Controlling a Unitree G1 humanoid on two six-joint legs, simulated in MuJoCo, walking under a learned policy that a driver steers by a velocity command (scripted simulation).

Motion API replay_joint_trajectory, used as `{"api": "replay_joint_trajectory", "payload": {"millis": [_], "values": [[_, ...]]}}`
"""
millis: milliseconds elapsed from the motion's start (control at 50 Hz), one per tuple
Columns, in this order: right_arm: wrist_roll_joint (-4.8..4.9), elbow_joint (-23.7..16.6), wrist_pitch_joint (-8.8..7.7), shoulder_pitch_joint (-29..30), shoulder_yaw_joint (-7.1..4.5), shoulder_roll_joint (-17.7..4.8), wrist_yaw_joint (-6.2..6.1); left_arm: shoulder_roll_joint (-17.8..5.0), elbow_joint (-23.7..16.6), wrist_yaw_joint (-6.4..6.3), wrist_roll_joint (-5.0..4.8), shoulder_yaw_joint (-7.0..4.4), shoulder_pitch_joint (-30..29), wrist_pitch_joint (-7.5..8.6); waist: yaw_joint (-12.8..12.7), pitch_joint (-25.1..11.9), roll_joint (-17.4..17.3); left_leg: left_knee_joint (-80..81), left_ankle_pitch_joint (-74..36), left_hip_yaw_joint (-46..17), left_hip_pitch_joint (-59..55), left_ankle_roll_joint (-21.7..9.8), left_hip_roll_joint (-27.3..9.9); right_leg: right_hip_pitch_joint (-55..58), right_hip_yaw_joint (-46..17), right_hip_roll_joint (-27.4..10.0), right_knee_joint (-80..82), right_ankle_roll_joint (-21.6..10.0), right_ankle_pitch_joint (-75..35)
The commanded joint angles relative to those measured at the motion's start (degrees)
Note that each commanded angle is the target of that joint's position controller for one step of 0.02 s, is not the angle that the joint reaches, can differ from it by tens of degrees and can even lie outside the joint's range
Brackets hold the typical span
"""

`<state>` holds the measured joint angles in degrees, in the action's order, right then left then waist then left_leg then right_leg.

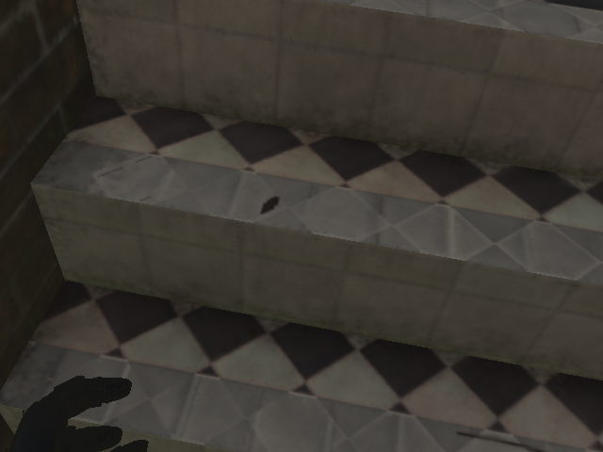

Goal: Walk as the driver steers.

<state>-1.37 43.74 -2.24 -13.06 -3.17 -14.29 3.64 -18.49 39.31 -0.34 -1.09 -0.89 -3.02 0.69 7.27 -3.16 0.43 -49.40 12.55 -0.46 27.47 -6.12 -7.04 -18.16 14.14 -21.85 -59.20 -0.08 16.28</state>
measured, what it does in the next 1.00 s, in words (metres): climbs, turning right: right foot 0.22 m higher, then left foot 0.22 m higher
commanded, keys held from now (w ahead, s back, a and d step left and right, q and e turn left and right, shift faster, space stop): w+e+shift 0.94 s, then w+q+shift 0.06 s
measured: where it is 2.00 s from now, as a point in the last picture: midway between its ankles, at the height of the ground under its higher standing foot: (506, 231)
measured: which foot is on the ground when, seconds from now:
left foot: down 0.00-0.54, up 0.56-0.96, down 0.98-1.00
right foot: up 0.00-0.50, down 0.52-1.00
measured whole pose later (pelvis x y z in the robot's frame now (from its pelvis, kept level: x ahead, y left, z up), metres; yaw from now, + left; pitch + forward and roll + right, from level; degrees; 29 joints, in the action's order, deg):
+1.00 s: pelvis +0.25 -0.04 +0.28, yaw -47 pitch +7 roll +5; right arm -3.9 27.4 -6.1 5.1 8.4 1.0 -0.6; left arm -12.1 52.5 -0.2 -2.5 -2.4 23.7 3.1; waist -0.2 -3.7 3.9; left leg -85.7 41.9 5.1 56.4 -4.7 -0.1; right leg -16.6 -15.4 3.3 -28.4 -8.7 -1.1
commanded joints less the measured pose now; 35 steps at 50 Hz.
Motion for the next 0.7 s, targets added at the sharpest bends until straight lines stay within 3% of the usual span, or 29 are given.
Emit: {"api": "replay_joint_trajectory", "payload": {"millis": [20,40,60,80,100,120,140,160,180,200,240,300,340,380,400,420,440,460,480,500,520,540,560,580,600,620,640,660,700], "values": [[-2.9,5.99,-3.7,-10.39,0.21,-4.42,2.78,12.54,-4.31,4.09,-3.19,2.58,6.71,7.05,-8.62,-12.21,-21.35,-0.79,-66.65,-8.43,-30.23,3.12,-4.69,-40.73,-25.15,22.56,-69.57,-6.07,5.57],[-1.06,9.31,-4.41,-21.95,-0.98,-5.43,4.15,13.58,-4.34,3.8,-2.65,3.46,3.92,8.76,-4.33,-18.42,-11.17,3.73,-46.42,-13.47,-36.53,4.26,-7.57,-47.81,-26.22,21.57,-67.29,-5.82,0.83],[-0.83,11.27,-4.22,-24.04,-1.31,-4.26,3.86,16.78,-8.85,3.46,-1.04,5.15,-9.29,9.42,-0.5,-13.17,-9.62,10.2,-33.71,-16.44,-38.45,1.23,-11.63,-61.11,-24.25,21.2,-65.87,-5.08,-5.16],[-2.29,12.21,-4.81,-21.71,-0.08,-3.08,2.47,18.88,-10.41,4.06,-0.71,6.01,-11.2,7.63,-2.08,-10.99,-10.66,16.96,-17.88,-23.11,-35.25,-2.23,-15.48,-64.8,-24.57,19.96,-72.1,-4.89,-6.23],[-3.36,12.62,-5.08,-18.74,0.44,-4.42,1.2,18.93,-11.27,3.89,-0.13,6.34,-10.82,6.07,-2.8,-7.95,-12.01,23.44,-0.82,-30.49,-30.26,-5.28,-19.14,-70.1,-25.79,20.57,-83.8,-4.69,-6.35],[-4.07,12.97,-5.18,-15.55,1.01,-2.89,-0.55,18.27,-11.81,3.94,-0.74,5.95,-9.26,4.93,-4.38,-5.95,-9.89,26.73,6.63,-29.45,-28.3,-4.39,-20.78,-74.62,-27.35,20.89,-90.4,-4.88,-8.58],[-4.47,13.97,-4.98,-14.15,1.6,-1.42,-2.25,17.38,-11.85,3.79,-0.95,5.72,-9.14,4.0,-5.32,-3.27,-9.76,29.51,5.95,-25.61,-27.16,-1.94,-21.78,-79.32,-28.41,21.27,-93.74,-5.01,-11.86],[-4.37,16.25,-5.45,-22.14,1.59,1.95,-3.62,14.61,-10.67,2.92,0.28,4.51,-14.3,4.93,2.1,-4.84,-3.32,28.47,-1.62,-27.09,-35.15,1.33,-16.18,-75.56,-25.05,21.32,-87.65,-5.16,-15.46],[-3.82,18.44,-5.34,-25.18,1.69,2.41,-4.46,15.22,-9.81,2.85,1.03,4.46,-14.26,5.09,2.26,-6.19,-3.65,27.3,-8.46,-24.34,-40.25,2.51,-15.19,-76.35,-24.25,22.05,-84.16,-4.53,-16.56],[-3.46,19.63,-4.74,-28.11,1.89,3.66,-5.54,16.46,-9.95,3.35,-0.1,4.6,-15.82,5.13,2.73,-5.4,-4.44,26.9,-10.84,-21.34,-43.48,4.0,-14.99,-78.02,-23.3,22.66,-81.47,-4.11,-16.17],[-3.66,18.23,-4.22,-27.44,1.04,0.76,-7.25,16.56,-9.32,4.24,-3.48,4.97,-14.02,4.25,0.61,-4.88,-4.81,28.8,-9.67,-16.6,-42.03,3.55,-16.11,-77.26,-22.34,21.59,-78.62,-3.65,-13.33],[-3.62,20.03,-4.46,-25.8,3.16,5.6,-7.56,20.19,-12.96,5.89,-3.79,6.82,-20.76,1.99,-1.53,2.45,-6.82,34.02,-7.06,-3.84,-27.23,5.38,-12.84,-75.38,-17.08,19.68,-72.12,-5.28,-14.82],[-3.24,21.15,-4.34,-25.8,3.52,4.71,-7.38,20.99,-14.26,5.55,-4.64,7.59,-21.47,0.64,-2.43,4.91,-10.8,40.99,-7.15,1.52,-18.31,4.63,-11.75,-70.99,-13.29,18.26,-67.91,-5.37,-13.19],[-3.47,22.83,-3.77,-26.98,3.73,3.47,-7.46,21.56,-15.38,5.32,-4.05,8.03,-22.28,-0.04,-2.94,4.09,-9.07,42.48,-11.79,5.33,-21.7,3.52,-11.43,-70.5,-11.95,16.7,-65.44,-5.88,-12.31],[-3.15,21.07,-3.41,-23.59,3.51,-0.03,-7.1,20.5,-14.98,5.97,-4.24,8.44,-21.95,-0.26,-4.02,3.4,-7.43,45.83,-29.46,11.4,-16.2,2.33,-10.92,-58.97,-5.06,16.36,-54.6,-6.24,-8.27],[-1.59,21.09,-2.66,-17.18,4.09,-1.31,-6.94,21.51,-14.1,5.36,-4.08,9.27,-17.36,-0.91,-9.92,-1.07,-8.53,47.44,-58.41,18.23,-10.67,1.75,-10.34,-38.15,-3.12,16.18,-43.57,-8.83,-0.66],[-0.42,23.06,-2.61,-22.22,3.96,-3.79,-7.13,18.71,-15.35,4.57,-4.22,8.47,-19.4,-1.09,-9.34,-4.41,-7.49,43.79,-85.73,20.6,-15.43,1.69,-8.71,-29.66,1.5,20.43,-35.81,-9.87,6.25],[0.71,24.41,-2.76,-24.93,2.7,-9.46,-7.95,16.73,-15.99,3.67,-4.07,7.92,-18.24,-1.95,-10.13,-5.98,-12.64,40.96,-100.98,19.19,-22.85,0.17,-10.55,-27.12,2.29,21.98,-28.24,-10.08,18.54],[0.81,23.15,-3.56,-24.6,2.0,-12.22,-8.48,11.91,-15.41,3.73,-3.02,5.42,-13.78,-2.57,-11.33,-6.74,-17.0,35.48,-129.25,18.8,-27.86,-3.31,-13.67,-23.37,8.69,28.4,-29.67,-9.27,29.93],[1.71,20.75,-2.89,-21.86,0.79,-16.12,-8.88,8.64,-13.71,3.39,-2.25,3.47,-6.67,-2.99,-15.01,-9.5,-20.45,24.47,-134.85,18.13,-34.45,-4.52,-14.63,-21.3,6.48,29.44,-20.34,-10.31,33.14],[2.77,17.08,-1.92,-17.54,-0.18,-16.71,-8.67,7.01,-10.41,3.03,-1.6,2.15,1.74,-3.23,-17.53,-11.98,-20.35,13.69,-127.11,17.4,-34.36,-6.47,-14.92,-13.51,0.53,29.92,-6.98,-11.05,28.74],[1.91,11.74,-2.42,-11.48,-1.56,-17.11,-8.38,3.9,-7.45,2.61,-1.06,0.23,9.96,-3.65,-19.93,-11.61,-15.45,2.36,-107.19,13.25,-18.7,-8.24,-14.23,0.46,-14.77,27.78,4.32,-14.65,20.54],[1.37,5.1,-4.05,-3.95,-1.18,-11.5,-6.51,-1.21,-4.01,0.91,0.99,-2.45,14.55,-4.84,-19.25,-10.76,1.77,-17.41,-55.3,8.83,6.11,-7.63,-3.62,11.13,-46.51,20.19,22.92,-20.74,31.32],[1.02,-1.53,-6.11,8.46,-0.81,-4.0,-4.63,-3.11,-3.66,-0.3,3.54,-3.02,8.06,-3.31,-14.25,-8.55,13.23,-57.57,-13.13,-4.65,22.68,-3.8,7.99,4.6,-75.98,11.69,42.37,-24.05,42.55],[-0.05,-11.0,-7.42,18.49,1.64,4.01,-3.61,5.35,-1.26,-0.09,4.23,0.68,7.47,-1.41,-9.66,0.65,13.2,-78.51,-8.98,-13.95,33.89,-4.47,7.62,-6.04,-71.04,12.35,41.23,-16.04,38.94],[0.17,-16.03,-7.44,19.52,4.61,9.72,-3.23,11.36,1.54,0.77,3.75,2.6,9.13,0.15,-6.13,6.34,9.94,-87.64,-3.4,-11.77,40.68,-4.7,6.89,-13.07,-59.92,13.46,36.47,-11.82,32.71],[-1.1,-17.02,-6.91,15.28,6.59,12.42,-3.2,14.39,4.34,1.81,1.8,3.22,11.1,1.07,-2.86,10.0,1.89,-90.2,-2.08,-9.84,45.48,-4.05,5.34,-15.46,-50.3,17.48,32.28,-8.6,22.56],[-2.31,-17.42,-6.6,10.86,8.75,15.71,-2.69,15.72,6.26,3.41,1.95,3.95,9.78,1.36,0.45,8.15,1.37,-94.46,-2.89,-9.12,47.55,-3.33,4.91,-17.21,-42.9,20.8,30.16,-7.69,13.45],[-2.18,-16.79,-5.56,3.88,9.65,11.0,-1.75,9.97,5.4,4.46,2.09,2.21,4.11,1.7,6.08,5.99,1.36,-82.14,-8.43,-5.28,39.9,-0.37,5.0,-25.0,-33.49,25.46,33.95,-8.62,7.31]]}}
Next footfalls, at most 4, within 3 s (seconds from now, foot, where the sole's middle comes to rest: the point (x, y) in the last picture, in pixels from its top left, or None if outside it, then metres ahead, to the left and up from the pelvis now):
0.52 right None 0.16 -0.09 -0.54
0.98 left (285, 409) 0.43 -0.02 -0.32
1.34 right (543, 438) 0.35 -0.40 -0.32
1.76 left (427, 187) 0.65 -0.24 -0.09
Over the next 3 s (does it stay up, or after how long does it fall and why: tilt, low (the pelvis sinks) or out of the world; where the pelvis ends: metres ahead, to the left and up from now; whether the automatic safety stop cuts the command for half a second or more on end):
stays up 0.48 -0.28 0.61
